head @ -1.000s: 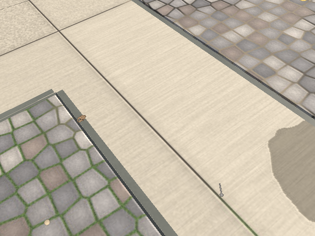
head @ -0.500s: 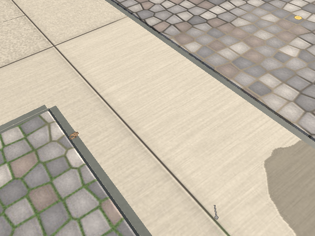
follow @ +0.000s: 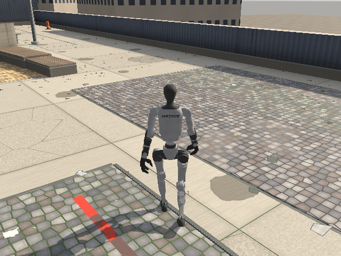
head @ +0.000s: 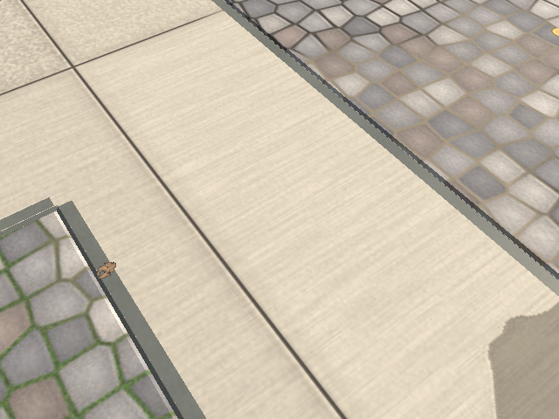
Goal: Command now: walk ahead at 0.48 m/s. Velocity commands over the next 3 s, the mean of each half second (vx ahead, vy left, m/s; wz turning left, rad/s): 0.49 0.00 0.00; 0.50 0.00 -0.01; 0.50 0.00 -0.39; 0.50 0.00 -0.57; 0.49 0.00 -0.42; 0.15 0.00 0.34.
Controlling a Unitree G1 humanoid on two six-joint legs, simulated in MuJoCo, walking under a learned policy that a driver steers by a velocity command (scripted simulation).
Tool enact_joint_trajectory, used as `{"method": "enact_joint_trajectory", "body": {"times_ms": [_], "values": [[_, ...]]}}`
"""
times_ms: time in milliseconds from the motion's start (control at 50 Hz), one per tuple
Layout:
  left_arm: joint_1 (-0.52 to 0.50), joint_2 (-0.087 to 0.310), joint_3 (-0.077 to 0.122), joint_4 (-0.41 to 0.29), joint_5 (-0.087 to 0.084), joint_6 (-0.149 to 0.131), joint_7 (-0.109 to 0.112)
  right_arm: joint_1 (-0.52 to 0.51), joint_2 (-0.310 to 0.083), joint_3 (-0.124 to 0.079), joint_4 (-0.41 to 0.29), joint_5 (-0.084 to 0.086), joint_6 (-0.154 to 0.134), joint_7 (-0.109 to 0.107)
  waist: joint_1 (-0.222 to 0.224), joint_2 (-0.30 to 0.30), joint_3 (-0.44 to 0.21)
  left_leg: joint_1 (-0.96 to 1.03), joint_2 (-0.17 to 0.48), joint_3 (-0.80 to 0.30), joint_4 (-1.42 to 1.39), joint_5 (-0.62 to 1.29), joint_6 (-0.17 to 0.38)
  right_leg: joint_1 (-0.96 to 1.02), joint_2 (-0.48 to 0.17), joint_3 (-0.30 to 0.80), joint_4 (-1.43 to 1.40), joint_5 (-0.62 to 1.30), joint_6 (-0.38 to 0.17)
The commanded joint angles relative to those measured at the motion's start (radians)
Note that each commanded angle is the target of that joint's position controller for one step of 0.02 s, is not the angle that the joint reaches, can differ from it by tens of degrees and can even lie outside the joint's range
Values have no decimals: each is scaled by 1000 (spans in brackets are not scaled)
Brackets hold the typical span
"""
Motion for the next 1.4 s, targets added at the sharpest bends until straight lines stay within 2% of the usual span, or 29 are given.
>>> {"method": "enact_joint_trajectory", "body": {"times_ms": [20, 40, 80, 140, 200, 300, 400, 460, 500, 520, 540, 560, 580, 600, 640, 740, 840, 940, 1000, 1040, 1060, 1080, 1100, 1120, 1140, 1160, 1200, 1300, 1400], "values": [[-18, 144, 37, -92, 2, -17, -3, 243, -166, -57, 47, 30, 6, -2, -87, 61, -128, 533, 387, -636, -353, -293, 179, -586, -58, 79, 467, 125, -35], [-59, 128, 34, -98, 3, -22, -6, 206, -115, -45, 49, 26, -4, 2, -67, 18, -66, 420, 341, -529, -387, -160, 158, -550, -90, 70, 416, 178, -34], [-49, 94, 31, -91, 22, 0, -17, 208, -65, -28, 77, 23, -20, -4, -12, 36, -44, 297, 267, -380, -421, -6, 109, -456, -128, 64, 333, 205, -16], [-83, 66, 29, -102, 27, 24, -32, 282, -83, -29, 118, 31, -42, -6, 2, 42, -32, 272, 242, -290, -454, 111, 109, -472, -143, 31, 264, 231, 13], [-226, 76, 29, -151, 27, 34, -37, 341, -99, -30, 140, 32, -41, -7, -23, 39, 13, 302, 219, -237, -492, 141, 96, -592, -167, -5, 158, 341, 41], [-416, 57, 15, -214, 14, 27, -39, 433, -90, -20, 169, 32, -37, -11, -76, 51, 25, 382, 187, -167, -472, 317, 55, -607, -137, -61, -99, 485, 57], [-529, 67, 11, -261, 12, 18, -33, 502, -97, -18, 202, 17, -27, -25, -106, 66, 34, 556, 236, -166, -412, 458, 70, -616, -97, -81, -244, 449, 21], [-443, 90, 23, -246, 12, 4, -24, 459, -118, -23, 203, 11, -24, -34, -44, 81, -7, 597, 255, -143, -277, 751, 53, -464, -41, -96, -308, 330, -31], [-159, 131, 48, -154, 21, -12, -6, 424, -127, -25, 199, 16, -19, -31, 76, 62, -151, 515, 213, -103, 38, 792, 23, -120, -10, -96, -401, 361, -81], [21, 209, 72, -116, 48, -18, 8, 419, -96, -15, 166, 28, -23, -28, 133, -15, -272, 301, 166, -73, 323, 460, 6, 151, -210, 118, -403, 289, -135], [48, 290, 94, -110, 55, -10, 4, 548, 3, -2, 158, 59, -21, -16, 60, -238, -374, -68, -38, -43, 695, -350, -37, 388, -489, 624, -499, 265, -285], [-24, 234, 88, -115, 9, 1, -7, 476, -104, -30, 165, 32, -17, -21, 55, -73, -312, -154, 1, -184, 763, -355, -17, 307, -440, 659, -564, 207, -266], [-132, 178, 72, -130, -1, -1, -10, 391, -100, -34, 134, 29, -22, -18, 12, -55, -157, -186, 49, -182, 731, -258, -14, 158, -408, 486, -590, 223, -232], [-180, 122, 59, -132, 3, -9, -15, 347, -81, -32, 126, 28, -25, -15, -8, -12, -86, -159, 82, -175, 678, -198, -17, 40, -362, 383, -629, 323, -204], [-189, 66, 42, -106, 3, -22, -8, 352, -49, -30, 130, 5, -2, -4, -62, -37, -48, -68, 119, -166, 587, -157, -36, -92, -280, 236, -671, 434, -144], [-77, 109, 47, -52, -2, -45, -5, 239, -29, -30, 89, -1, 32, 15, -70, -45, -14, -143, 145, -113, 464, -51, -79, -111, -240, 123, -731, 536, -140], [6, 99, 38, -28, -2, -40, -4, 29, -22, -19, 18, 13, 28, 19, -19, -54, 20, -185, 137, -63, 201, 103, -102, -56, -204, 58, -741, 633, -112], [89, 107, 37, 6, 9, -34, 8, -97, -27, -12, -28, 16, 21, 15, 20, -66, 34, -188, 102, -37, 43, 106, -73, 93, -245, 50, -703, 723, -121], [77, 119, 41, 15, 16, -28, 18, -87, -47, -21, -43, 16, 7, 10, -8, -65, 30, -125, 75, -42, -19, 5, -36, 154, -275, 67, -613, 898, -115], [32, 140, 46, 7, 15, -24, 17, 104, -76, -38, 13, 15, -9, -3, -93, -63, -63, 123, 16, -25, -96, -37, -5, 127, -246, 56, -405, 1100, -90], [11, 132, 42, -4, 6, -24, 12, 279, -112, -55, 67, 1, -23, -15, -165, -28, -163, 378, 56, -64, -138, 16, 23, 4, -201, 28, -206, 987, -71], [36, 66, 24, -46, -22, -27, 4, 433, -213, -81, 83, -29, -30, -29, -189, 103, -312, 679, 327, -375, -163, -94, 86, -267, -112, -20, 115, 587, -38], [144, 26, 24, -36, -39, -18, 8, 427, -255, -93, 81, -20, -17, -18, -136, 240, -404, 800, 519, -735, -276, -103, 177, -511, 26, -14, 374, -75, -23], [50, 118, 51, -33, -11, -5, 14, 331, -174, -77, 64, 8, -7, -13, -113, 64, -265, 658, 456, -650, -307, -213, 133, -565, -49, 67, 420, 16, -37], [-17, 99, 53, -53, -6, -7, 7, 232, -109, -59, 48, 15, -10, -10, -83, 43, -130, 497, 417, -504, -355, -200, 100, -565, -84, 67, 385, 111, -36], [-42, 72, 51, -57, -4, -4, 2, 188, -71, -49, 44, 14, -17, -9, -60, 40, -71, 398, 372, -398, -395, -140, 65, -536, -115, 60, 345, 164, -33], [-33, 47, 55, -58, 18, 23, -13, 197, -36, -38, 64, 20, -30, -19, -22, 76, -35, 298, 316, -248, -426, -31, 23, -482, -138, 49, 309, 202, -15], [-156, 26, 58, -116, 19, 56, -35, 297, -60, -45, 98, 25, -57, -26, -14, 70, -11, 321, 295, -78, -450, 154, 12, -607, -157, 17, 261, 338, 8], [-344, 16, 42, -192, 16, 52, -52, 351, -61, -40, 116, 22, -56, -32, -44, 67, 28, 359, 264, 49, -443, 289, -3, -622, -138, -51, -15, 483, 17]]}}
Next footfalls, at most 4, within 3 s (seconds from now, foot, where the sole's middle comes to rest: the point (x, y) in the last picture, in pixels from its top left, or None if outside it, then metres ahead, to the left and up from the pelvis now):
0.50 right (343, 415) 0.46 -0.09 -0.75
1.06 left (269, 295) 0.75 0.09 -0.75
1.62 right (348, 223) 1.00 -0.13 -0.75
2.16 left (350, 133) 1.37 -0.15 -0.75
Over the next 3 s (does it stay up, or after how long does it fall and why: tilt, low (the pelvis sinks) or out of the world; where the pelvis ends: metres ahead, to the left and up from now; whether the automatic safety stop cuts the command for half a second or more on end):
stays up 1.35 -0.31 0.02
